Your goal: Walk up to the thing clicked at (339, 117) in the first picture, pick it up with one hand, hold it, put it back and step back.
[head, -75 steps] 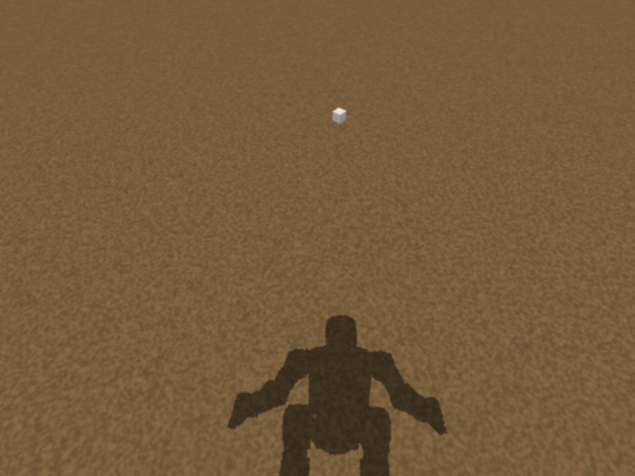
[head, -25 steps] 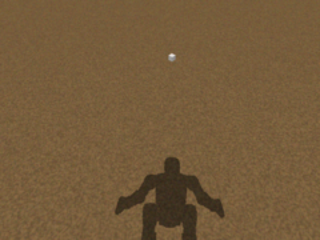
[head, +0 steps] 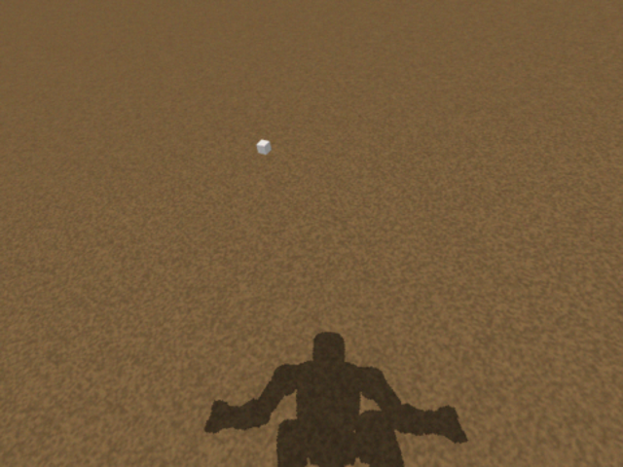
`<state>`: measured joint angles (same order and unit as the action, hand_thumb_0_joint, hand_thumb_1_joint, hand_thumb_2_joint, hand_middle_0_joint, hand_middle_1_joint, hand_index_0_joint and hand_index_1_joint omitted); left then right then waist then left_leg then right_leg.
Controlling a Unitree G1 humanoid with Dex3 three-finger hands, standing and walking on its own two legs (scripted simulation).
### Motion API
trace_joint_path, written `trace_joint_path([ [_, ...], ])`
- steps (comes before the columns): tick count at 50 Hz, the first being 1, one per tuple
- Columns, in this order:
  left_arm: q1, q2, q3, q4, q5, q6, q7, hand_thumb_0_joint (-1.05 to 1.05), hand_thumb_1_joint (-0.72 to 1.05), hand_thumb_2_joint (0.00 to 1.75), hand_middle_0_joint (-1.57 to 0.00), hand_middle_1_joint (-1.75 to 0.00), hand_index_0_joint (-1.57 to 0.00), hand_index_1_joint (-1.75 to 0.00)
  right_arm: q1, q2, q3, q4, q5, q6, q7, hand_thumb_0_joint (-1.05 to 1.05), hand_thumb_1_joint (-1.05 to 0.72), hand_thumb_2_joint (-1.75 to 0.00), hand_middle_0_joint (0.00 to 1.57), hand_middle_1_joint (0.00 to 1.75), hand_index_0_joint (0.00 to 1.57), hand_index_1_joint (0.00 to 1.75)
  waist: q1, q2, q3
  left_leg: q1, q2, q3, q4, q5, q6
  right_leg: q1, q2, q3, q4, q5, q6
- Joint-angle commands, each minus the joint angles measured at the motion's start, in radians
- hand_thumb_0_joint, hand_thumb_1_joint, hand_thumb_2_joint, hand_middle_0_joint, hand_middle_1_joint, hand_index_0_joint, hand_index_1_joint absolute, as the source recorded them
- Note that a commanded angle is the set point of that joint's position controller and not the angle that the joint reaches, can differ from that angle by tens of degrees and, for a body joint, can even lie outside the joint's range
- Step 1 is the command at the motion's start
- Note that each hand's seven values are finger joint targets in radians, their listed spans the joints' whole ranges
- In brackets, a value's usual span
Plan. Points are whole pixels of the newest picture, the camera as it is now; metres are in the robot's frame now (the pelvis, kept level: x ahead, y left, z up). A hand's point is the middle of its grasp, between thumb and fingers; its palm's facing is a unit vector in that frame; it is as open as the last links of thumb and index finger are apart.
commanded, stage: walk up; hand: left
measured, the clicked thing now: (263, 147) +1.91 +0.44 -0.72
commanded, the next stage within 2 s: none
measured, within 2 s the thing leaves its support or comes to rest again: neither
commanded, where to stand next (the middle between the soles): +1.42 +0.40 m, yaw -26 degrees
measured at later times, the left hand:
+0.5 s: hand (156, 348) +0.35 +0.34 -0.14, palm faces -0.20 -0.88 -0.43, open 7.4 cm
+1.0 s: hand (207, 204) +0.69 +0.31 -0.09, palm faces -0.21 -0.85 -0.49, open 7.3 cm
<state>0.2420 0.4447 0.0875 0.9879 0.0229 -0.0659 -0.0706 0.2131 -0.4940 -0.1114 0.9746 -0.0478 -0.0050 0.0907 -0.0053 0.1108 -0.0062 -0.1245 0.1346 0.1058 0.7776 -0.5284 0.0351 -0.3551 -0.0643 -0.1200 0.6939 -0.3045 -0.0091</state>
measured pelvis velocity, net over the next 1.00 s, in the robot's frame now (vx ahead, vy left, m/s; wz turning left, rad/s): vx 0.54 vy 0.06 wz -0.26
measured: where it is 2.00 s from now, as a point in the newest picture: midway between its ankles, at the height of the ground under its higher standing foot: (290, 269)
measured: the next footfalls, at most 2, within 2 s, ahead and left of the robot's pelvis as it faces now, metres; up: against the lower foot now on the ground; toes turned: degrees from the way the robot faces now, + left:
left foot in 0.40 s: +0.42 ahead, +0.16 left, +0.00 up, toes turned -3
right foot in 0.82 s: +0.60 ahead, -0.09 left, +0.00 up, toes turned -20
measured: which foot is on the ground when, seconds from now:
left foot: up 0.00-0.38, down 0.40-0.84, up 0.86-1.00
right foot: down 0.00-0.42, up 0.44-0.80, down 0.82-1.00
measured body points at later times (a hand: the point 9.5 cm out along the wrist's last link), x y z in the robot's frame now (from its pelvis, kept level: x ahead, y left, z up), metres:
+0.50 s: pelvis +0.28 +0.06 +0.00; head +0.33 +0.05 +0.45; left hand +0.36 +0.39 -0.11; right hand +0.37 -0.28 -0.10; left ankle +0.38 +0.16 -0.72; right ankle +0.09 -0.09 -0.65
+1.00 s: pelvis +0.54 +0.06 +0.01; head +0.53 +0.01 +0.46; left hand +0.70 +0.35 -0.06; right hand +0.53 -0.26 -0.13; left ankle +0.55 +0.20 -0.65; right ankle +0.56 -0.07 -0.72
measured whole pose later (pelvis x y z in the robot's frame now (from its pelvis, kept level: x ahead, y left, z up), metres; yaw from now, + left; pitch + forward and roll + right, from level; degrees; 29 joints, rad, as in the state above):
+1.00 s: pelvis +0.54 +0.06 +0.01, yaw -15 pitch -3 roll -1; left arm 0.26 0.38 0.04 0.87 0.00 -0.11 0.01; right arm 0.27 -0.44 -0.07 0.85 -0.03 0.01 0.11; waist 0.00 0.13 0.06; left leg -0.44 0.06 -0.02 1.14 -0.37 0.01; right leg -0.32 -0.03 -0.09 0.61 -0.24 -0.02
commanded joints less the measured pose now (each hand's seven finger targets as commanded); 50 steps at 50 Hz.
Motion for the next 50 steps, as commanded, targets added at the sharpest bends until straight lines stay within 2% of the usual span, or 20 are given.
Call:
trace_joint_path([
  [1,0.143,0.387,0.084,-0.056,-0.018,-0.027,0.053,0.00,0.90,0.90,-0.20,-0.30,-0.20,-0.30,-0.227,-0.163,-0.010,-0.201,0.013,-0.051,0.005,0.00,-0.90,-0.90,0.20,0.30,0.20,0.30,0.113,-0.257,0.126,-0.674,-0.035,-0.170,0.415,0.050,-0.036,0.353,-0.387,0.873,-0.630,-0.513,-0.255],
  [3,0.060,0.319,0.060,-0.084,-0.028,-0.042,0.068,0.00,0.90,0.90,-0.20,-0.30,-0.20,-0.30,-0.209,-0.164,-0.008,-0.164,0.029,-0.058,0.012,0.00,-0.90,-0.90,0.20,0.30,0.20,0.30,0.060,-0.207,0.118,-0.619,0.021,-0.206,0.379,0.186,-0.032,0.322,-0.291,0.612,-0.567,-0.214,-0.202],
  [6,0.026,0.263,0.040,-0.112,-0.036,-0.060,0.074,0.00,0.90,0.90,-0.20,-0.30,-0.20,-0.30,-0.099,-0.154,-0.015,-0.132,0.030,-0.030,0.025,0.00,-0.90,-0.90,0.20,0.30,0.20,0.30,0.008,-0.200,0.109,-0.478,0.023,-0.189,0.263,0.305,-0.040,0.217,-0.192,0.389,-0.556,-0.134,-0.136],
  [10,0.019,0.283,0.042,-0.142,-0.031,-0.082,0.075,0.00,0.90,0.90,-0.20,-0.30,-0.20,-0.30,-0.155,-0.143,-0.028,-0.184,0.015,-0.005,0.048,0.00,-0.90,-0.90,0.20,0.30,0.20,0.30,-0.001,-0.195,0.160,-0.483,0.027,-0.165,0.108,0.409,-0.076,0.125,-0.160,0.289,-0.597,-0.123,-0.163],
  [17,0.109,0.290,0.039,-0.120,-0.022,-0.070,0.079,0.00,0.90,0.90,-0.20,-0.30,-0.20,-0.30,-0.269,-0.086,-0.028,-0.234,0.013,-0.029,0.059,0.00,-0.90,-0.90,0.20,0.30,0.20,0.30,0.037,-0.187,0.061,-0.243,-0.030,-0.066,-0.198,0.477,-0.034,0.195,-0.152,0.170,-0.428,0.325,-0.145],
  [20,0.097,0.284,0.032,-0.135,-0.024,-0.057,0.088,0.00,0.90,0.90,-0.20,-0.30,-0.20,-0.30,-0.012,-0.126,-0.060,-0.165,0.002,-0.030,0.037,0.00,-0.90,-0.90,0.20,0.30,0.20,0.30,-0.095,-0.116,-0.095,0.057,-0.104,-0.022,-0.281,0.370,0.023,0.191,-0.109,0.109,-0.018,0.530,-0.106],
  [21,0.139,0.216,0.010,-0.146,-0.023,-0.051,0.088,0.00,0.90,0.90,-0.20,-0.30,-0.20,-0.30,0.170,-0.202,-0.090,-0.124,-0.016,-0.036,0.022,0.00,-0.90,-0.90,0.20,0.30,0.20,0.30,-0.168,0.029,-0.196,0.319,-0.042,-0.137,-0.292,0.238,0.089,-0.011,-0.046,0.094,0.299,0.404,-0.059],
  [22,0.191,0.099,-0.024,-0.157,-0.034,-0.052,0.085,0.00,0.90,0.90,-0.20,-0.30,-0.20,-0.30,0.231,-0.277,-0.115,-0.132,-0.024,-0.046,0.005,0.00,-0.90,-0.90,0.20,0.30,0.20,0.30,-0.171,0.265,-0.262,0.523,0.212,-0.508,-0.338,0.162,0.130,-0.274,0.102,0.130,0.511,-0.205,-0.027],
  [23,0.213,0.172,-0.010,-0.142,-0.055,-0.051,0.104,0.00,0.90,0.90,-0.20,-0.30,-0.20,-0.30,0.171,-0.305,-0.118,-0.152,0.024,-0.051,-0.006,0.00,-0.90,-0.90,0.20,0.30,0.20,0.30,-0.134,0.216,-0.295,0.559,0.293,-0.742,-0.447,0.122,0.234,-0.388,0.112,0.161,0.590,-0.220,-0.064],
  [24,0.166,0.206,-0.017,-0.127,-0.046,-0.057,0.109,0.00,0.90,0.90,-0.20,-0.30,-0.20,-0.30,0.109,-0.290,-0.124,-0.175,0.038,-0.046,-0.011,0.00,-0.90,-0.90,0.20,0.30,0.20,0.30,-0.124,0.162,-0.241,0.454,0.300,-0.688,-0.459,0.103,0.254,-0.400,0.036,0.203,0.628,-0.158,-0.069],
  [26,0.063,0.222,-0.004,-0.125,-0.055,-0.069,0.085,0.00,0.90,0.90,-0.20,-0.30,-0.20,-0.30,0.031,-0.178,-0.084,-0.198,0.032,-0.050,-0.018,0.00,-0.90,-0.90,0.20,0.30,0.20,0.30,-0.098,0.006,-0.100,0.187,0.177,-0.365,-0.448,0.436,0.170,-0.281,0.003,0.230,0.546,-0.030,-0.059],
  [28,0.089,0.197,0.002,-0.114,-0.063,-0.057,0.076,0.00,0.90,0.90,-0.20,-0.30,-0.20,-0.30,0.030,-0.152,-0.063,-0.196,0.038,-0.061,-0.021,0.00,-0.90,-0.90,0.20,0.30,0.20,0.30,-0.057,0.024,-0.044,0.059,0.140,-0.232,-0.453,0.610,0.144,-0.193,-0.019,0.203,0.458,-0.008,-0.044],
  [34,-0.002,0.153,0.002,-0.157,-0.044,-0.040,0.054,0.00,0.90,0.90,-0.20,-0.30,-0.20,-0.30,-0.021,-0.146,-0.047,-0.248,0.009,-0.073,-0.008,0.00,-0.90,-0.90,0.20,0.30,0.20,0.30,-0.031,0.033,0.082,-0.076,0.147,-0.110,-0.517,0.554,0.218,-0.135,-0.055,0.084,0.069,0.055,-0.012],
  [38,0.107,0.169,0.034,-0.103,-0.031,-0.045,0.060,0.00,0.90,0.90,-0.20,-0.30,-0.20,-0.30,-0.057,-0.133,-0.036,-0.273,0.018,-0.056,0.002,0.00,-0.90,-0.90,0.20,0.30,0.20,0.30,0.048,-0.076,-0.011,-0.220,0.074,-0.030,-0.317,0.422,0.136,0.254,0.021,0.017,-0.113,0.305,-0.038],
  [40,0.240,0.246,0.072,-0.078,-0.022,-0.041,0.080,0.00,0.90,0.90,-0.20,-0.30,-0.20,-0.30,-0.012,-0.098,-0.017,-0.277,0.011,-0.052,0.004,0.00,-0.90,-0.90,0.20,0.30,0.20,0.30,0.124,-0.217,-0.115,-0.354,-0.034,0.042,-0.024,0.444,0.080,0.521,0.019,0.048,-0.123,0.157,-0.069],
  [41,0.297,0.291,0.090,-0.083,-0.013,-0.043,0.092,0.00,0.90,0.90,-0.20,-0.30,-0.20,-0.30,0.065,-0.050,-0.002,-0.268,0.010,-0.044,0.003,0.00,-0.90,-0.90,0.20,0.30,0.20,0.30,0.133,-0.371,-0.141,-0.485,-0.132,0.025,0.190,0.055,0.042,0.596,-0.154,0.358,-0.260,-0.061,-0.119],
  [42,0.237,0.347,0.091,-0.132,-0.015,-0.048,0.102,0.00,0.90,0.90,-0.20,-0.30,-0.20,-0.30,0.124,-0.085,-0.005,-0.261,0.007,-0.026,0.002,0.00,-0.90,-0.90,0.20,0.30,0.20,0.30,0.087,-0.355,-0.134,-0.540,-0.137,-0.086,0.357,-0.034,0.002,0.517,-0.358,0.737,-0.408,-0.314,-0.181],
  [43,0.162,0.343,0.080,-0.151,-0.030,-0.045,0.108,0.00,0.90,0.90,-0.20,-0.30,-0.20,-0.30,0.108,-0.177,-0.031,-0.246,0.003,-0.010,-0.002,0.00,-0.90,-0.90,0.20,0.30,0.20,0.30,0.070,-0.255,-0.085,-0.556,-0.097,-0.168,0.433,0.001,-0.013,0.433,-0.392,0.844,-0.448,-0.470,-0.259],
  [44,0.108,0.339,0.077,-0.167,-0.034,-0.044,0.110,0.00,0.90,0.90,-0.20,-0.30,-0.20,-0.30,0.065,-0.197,-0.033,-0.241,0.005,-0.009,-0.007,0.00,-0.90,-0.90,0.20,0.30,0.20,0.30,0.061,-0.225,-0.029,-0.586,-0.066,-0.192,0.451,0.021,-0.020,0.362,-0.382,0.836,-0.468,-0.469,-0.283],
  [50,0.034,0.271,0.055,-0.173,-0.026,-0.072,0.102,0.00,0.90,0.90,-0.20,-0.30,-0.20,-0.30,0.112,-0.137,-0.032,-0.191,0.012,0.005,0.009,0.00,-0.90,-0.90,0.20,0.30,0.20,0.30,-0.019,-0.222,0.054,-0.438,0.007,-0.187,0.300,0.231,-0.043,0.091,-0.193,0.332,-0.431,-0.044,-0.184],
])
